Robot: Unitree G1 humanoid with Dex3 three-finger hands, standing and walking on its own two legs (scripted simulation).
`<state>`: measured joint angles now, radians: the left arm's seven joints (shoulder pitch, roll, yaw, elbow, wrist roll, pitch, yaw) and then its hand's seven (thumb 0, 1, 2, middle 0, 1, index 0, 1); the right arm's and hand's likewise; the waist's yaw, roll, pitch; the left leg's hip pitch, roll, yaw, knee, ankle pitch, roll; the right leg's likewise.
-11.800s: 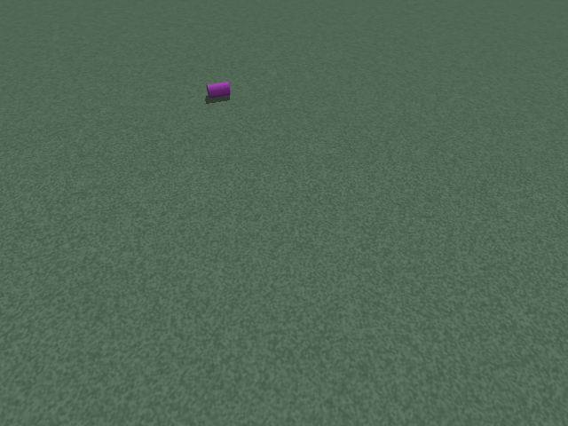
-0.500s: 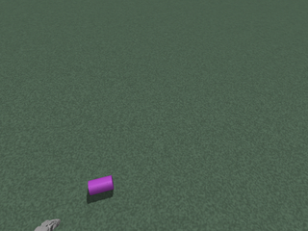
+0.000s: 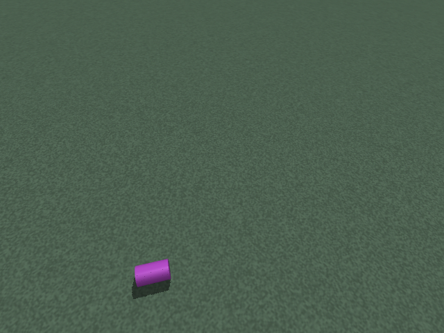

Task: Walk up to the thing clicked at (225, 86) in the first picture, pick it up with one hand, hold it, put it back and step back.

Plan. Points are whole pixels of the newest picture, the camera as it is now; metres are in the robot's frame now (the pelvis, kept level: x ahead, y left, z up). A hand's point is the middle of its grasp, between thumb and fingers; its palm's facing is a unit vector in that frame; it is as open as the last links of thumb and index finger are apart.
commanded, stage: walk up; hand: left
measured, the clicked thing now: (153, 272) +0.48 +0.29 -0.74
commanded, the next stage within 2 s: stand in 0.30 s
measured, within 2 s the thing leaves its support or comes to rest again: neither
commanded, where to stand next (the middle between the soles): +0.05 -0.01 m, yaw -1 degrees
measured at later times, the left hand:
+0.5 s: hand out of the picture +0.08 +0.26 -0.16, palm faces +0.00 -0.94 -0.33, open 7.3 cm
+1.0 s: hand out of the picture +0.11 +0.26 -0.15, palm faces -0.01 -0.94 -0.35, open 7.3 cm
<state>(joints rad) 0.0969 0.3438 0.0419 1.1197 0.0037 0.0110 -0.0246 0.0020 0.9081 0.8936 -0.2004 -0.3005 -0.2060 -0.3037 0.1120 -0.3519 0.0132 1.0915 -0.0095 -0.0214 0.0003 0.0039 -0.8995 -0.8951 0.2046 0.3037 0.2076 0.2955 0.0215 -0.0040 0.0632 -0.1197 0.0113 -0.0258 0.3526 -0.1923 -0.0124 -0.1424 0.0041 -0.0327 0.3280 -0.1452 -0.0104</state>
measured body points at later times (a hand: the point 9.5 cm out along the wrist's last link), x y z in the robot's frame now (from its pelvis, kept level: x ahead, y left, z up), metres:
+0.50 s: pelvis +0.01 +0.01 +0.00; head +0.02 +0.01 +0.45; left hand +0.08 +0.31 -0.13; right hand +0.09 -0.29 -0.13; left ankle +0.00 +0.13 -0.75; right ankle +0.02 -0.11 -0.75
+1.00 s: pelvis +0.03 +0.00 +0.00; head +0.04 +0.00 +0.45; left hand +0.11 +0.30 -0.13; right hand +0.11 -0.30 -0.13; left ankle +0.00 +0.13 -0.75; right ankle +0.02 -0.11 -0.75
